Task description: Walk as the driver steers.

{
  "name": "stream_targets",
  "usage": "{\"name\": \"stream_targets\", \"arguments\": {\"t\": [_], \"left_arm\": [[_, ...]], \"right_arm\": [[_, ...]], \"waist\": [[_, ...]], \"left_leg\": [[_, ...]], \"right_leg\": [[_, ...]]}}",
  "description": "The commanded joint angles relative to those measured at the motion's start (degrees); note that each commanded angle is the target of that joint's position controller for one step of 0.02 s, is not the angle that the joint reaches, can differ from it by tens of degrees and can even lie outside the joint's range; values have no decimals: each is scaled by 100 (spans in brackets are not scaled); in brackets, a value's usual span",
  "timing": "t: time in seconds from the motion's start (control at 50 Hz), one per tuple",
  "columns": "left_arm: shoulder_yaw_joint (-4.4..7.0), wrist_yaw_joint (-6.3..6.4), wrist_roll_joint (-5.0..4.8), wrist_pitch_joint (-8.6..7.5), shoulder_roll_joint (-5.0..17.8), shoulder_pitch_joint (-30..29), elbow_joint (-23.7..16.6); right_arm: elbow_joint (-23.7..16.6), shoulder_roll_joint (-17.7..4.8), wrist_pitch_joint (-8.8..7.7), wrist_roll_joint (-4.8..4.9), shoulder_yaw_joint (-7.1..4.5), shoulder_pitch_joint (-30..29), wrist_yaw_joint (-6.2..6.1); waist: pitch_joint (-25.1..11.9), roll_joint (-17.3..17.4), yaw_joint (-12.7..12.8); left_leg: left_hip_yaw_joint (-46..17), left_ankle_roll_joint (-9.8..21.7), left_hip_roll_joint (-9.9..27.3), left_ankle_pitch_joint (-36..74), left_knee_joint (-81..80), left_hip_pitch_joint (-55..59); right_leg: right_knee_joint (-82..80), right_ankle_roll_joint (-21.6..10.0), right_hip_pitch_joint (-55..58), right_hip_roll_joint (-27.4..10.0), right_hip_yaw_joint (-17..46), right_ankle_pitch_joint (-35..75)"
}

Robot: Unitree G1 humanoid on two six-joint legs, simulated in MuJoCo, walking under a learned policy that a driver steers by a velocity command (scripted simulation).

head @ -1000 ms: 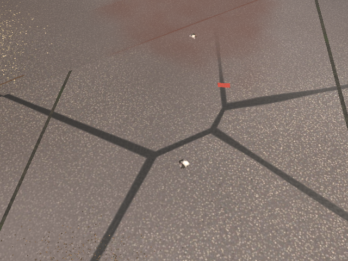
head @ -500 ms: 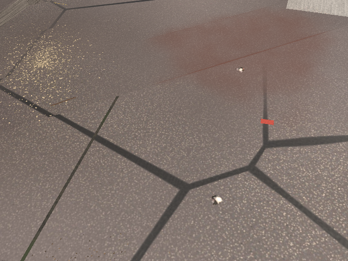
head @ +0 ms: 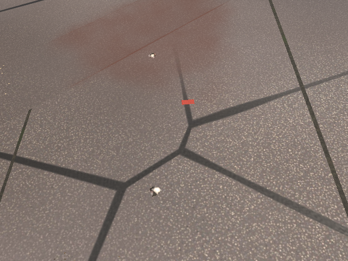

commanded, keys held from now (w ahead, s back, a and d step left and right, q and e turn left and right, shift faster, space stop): e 0.08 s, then q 0.88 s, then e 0.04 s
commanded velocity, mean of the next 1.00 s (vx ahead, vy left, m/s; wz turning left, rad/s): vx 0.00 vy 0.00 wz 0.23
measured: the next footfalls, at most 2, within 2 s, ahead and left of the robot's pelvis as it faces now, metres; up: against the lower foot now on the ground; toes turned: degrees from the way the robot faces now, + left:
right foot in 0.02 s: +0.04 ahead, -0.11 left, +0.00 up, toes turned -3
left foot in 0.58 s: +0.01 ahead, +0.09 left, +0.00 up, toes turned +7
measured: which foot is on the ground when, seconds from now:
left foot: down 0.00-0.02, up 0.04-0.56, down 0.58-1.00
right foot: up 0.00-0.00, down 0.02-0.58, up 0.60-1.00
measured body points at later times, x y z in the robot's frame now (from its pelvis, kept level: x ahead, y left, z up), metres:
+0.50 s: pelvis +0.01 -0.03 +0.00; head +0.03 -0.02 +0.45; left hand +0.17 +0.23 -0.10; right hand +0.13 -0.31 -0.10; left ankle -0.03 +0.10 -0.71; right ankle +0.00 -0.11 -0.73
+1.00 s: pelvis +0.01 -0.01 +0.01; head +0.04 +0.02 +0.46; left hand +0.09 +0.31 -0.09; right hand +0.24 -0.24 -0.07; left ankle -0.03 +0.09 -0.73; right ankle +0.07 -0.15 -0.71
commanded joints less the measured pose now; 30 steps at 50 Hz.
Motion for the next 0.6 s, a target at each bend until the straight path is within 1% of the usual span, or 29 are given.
{"name": "stream_targets", "arguments": {"t": [0.02,0.04,0.06,0.08,0.1,0.12,0.14,0.16,0.18,0.2,0.22,0.24,0.26,0.28,0.3,0.32,0.34,0.38,0.44,0.48,0.52,0.54,0.56,0.58,0.6], "left_arm": [[301,27,74,-31,809,732,-219],[454,139,113,-49,1617,780,-447],[402,61,345,-183,1599,838,-610],[367,26,391,-299,1459,673,-600],[301,59,273,-347,1205,314,-598],[191,112,167,-333,862,34,-628],[99,154,137,-327,663,-134,-634],[8,181,177,-340,457,-161,-611],[-67,196,226,-369,261,-156,-562],[-112,206,259,-397,135,-126,-495],[-129,216,275,-412,82,-96,-422],[-118,228,291,-414,125,-61,-363],[-92,236,310,-408,220,-26,-310],[-58,235,326,-393,340,5,-262],[-10,232,314,-369,485,29,-228],[32,233,283,-339,597,50,-196],[65,238,248,-310,669,68,-170],[111,267,198,-259,732,86,-140],[145,319,183,-198,702,-12,-159],[175,337,167,-157,707,-137,-191],[208,351,118,-111,739,-268,-208],[224,360,75,-85,757,-330,-206],[241,367,22,-68,763,-286,-157],[234,357,38,-96,656,-132,-120],[141,314,302,-163,319,-254,-368]], "right_arm": [[-152,-642,-26,42,-185,245,36],[-418,-252,-19,-289,-46,234,78],[-643,-536,-85,-207,-116,-487,41],[-654,-684,-82,-55,-166,-648,2],[-508,-745,-53,-32,-197,-440,-36],[-301,-733,-10,-68,-208,-239,-75],[-195,-699,21,-98,-202,-44,-76],[-115,-617,27,-89,-181,98,-46],[-39,-512,28,-59,-147,197,-13],[15,-406,26,-31,-102,220,16],[32,-297,23,-22,-44,162,46],[12,-241,21,-20,3,32,74],[-24,-259,20,-18,26,-90,96],[-57,-356,22,-8,20,-150,112],[-96,-492,24,10,-5,-185,120],[-134,-599,26,32,-27,-202,120],[-164,-651,25,50,-38,-203,116],[-195,-635,18,67,-35,-156,115],[-194,-518,19,79,-15,-15,159],[-193,-471,36,102,-7,56,211],[-181,-445,57,117,-6,164,273],[-156,-441,63,116,-11,277,305],[-140,-496,61,93,-31,409,322],[-175,-823,60,38,-119,489,284],[-278,-1533,47,-1,-288,575,187]], "waist": [[-731,-90,193],[-614,-2089,-22],[-977,-1591,481],[-780,-1042,401],[-653,-777,165],[-704,-641,55],[-753,-746,-49],[-855,-763,-119],[-928,-722,-141],[-921,-683,-125],[-854,-681,-74],[-769,-735,15],[-680,-787,99],[-588,-815,164],[-476,-831,219],[-369,-817,262],[-286,-781,292],[-273,-681,310],[-505,-567,241],[-646,-566,177],[-736,-611,69],[-770,-652,-23],[-777,-640,-125],[-783,-178,-98],[-851,1356,113]], "left_leg": [[-119,441,651,305,763,-312],[194,-204,-160,-2471,2763,-2128],[-884,-206,-528,-2723,3756,-2489],[-1108,-102,-444,-2242,4061,-2559],[-1124,-37,-304,-1650,3976,-2596],[-1141,-73,-187,-1247,3866,-2446],[-1077,-136,-187,-889,3874,-2078],[-1051,-175,-189,-596,3856,-1717],[-1049,-204,-162,-386,3655,-1457],[-1061,-223,-115,-249,3218,-1277],[-1079,-233,-61,-160,2630,-1106],[-1067,-239,-40,-166,2141,-910],[-1041,-237,-37,-261,1783,-732],[-983,-233,-62,-434,1558,-615],[-908,-223,-107,-647,1449,-620],[-874,-204,-137,-858,1404,-704],[-866,-182,-153,-1024,1396,-822],[-859,-151,-170,-1245,1486,-1036],[-795,-108,-192,-1455,1604,-1048],[-676,-50,-246,-1404,1433,-840],[-498,58,-349,-1034,897,-474],[-388,152,-432,-625,397,-182],[-396,306,-486,136,-304,231],[-1061,581,-179,1239,-756,860],[-2934,1302,1159,3457,-696,1762]], "right_leg": [[-1659,-461,1458,113,274,1555],[-1875,-1296,2133,-1621,2797,3656],[-2172,-2191,1678,-2061,3451,3697],[-2264,-2029,1482,-1765,3060,2949],[-2208,-1654,1416,-1475,2534,2451],[-2138,-1371,1375,-1245,2156,2243],[-2139,-1284,1137,-1080,1813,2482],[-2158,-1241,1012,-957,1565,2623],[-2185,-1215,1001,-877,1329,2638],[-2223,-1182,1039,-814,1145,2528],[-2263,-1134,1080,-762,1012,2314],[-2310,-1127,1085,-765,970,2094],[-2367,-1164,1068,-821,1002,1901],[-2405,-1230,1063,-898,1073,1737],[-2417,-1312,1093,-993,1179,1609],[-2398,-1395,1153,-1101,1296,1559],[-2363,-1473,1248,-1211,1407,1639],[-2242,-1608,1538,-1424,1570,2214],[-2000,-1701,1918,-1607,1489,3437],[-1873,-1657,1988,-1602,1261,3879],[-1709,-1518,1930,-1517,966,3898],[-1565,-1382,1837,-1425,776,3724],[-1342,-1121,1625,-1270,541,3244],[-718,-656,1002,-911,150,2191],[728,-27,-551,-63,-584,7]]}}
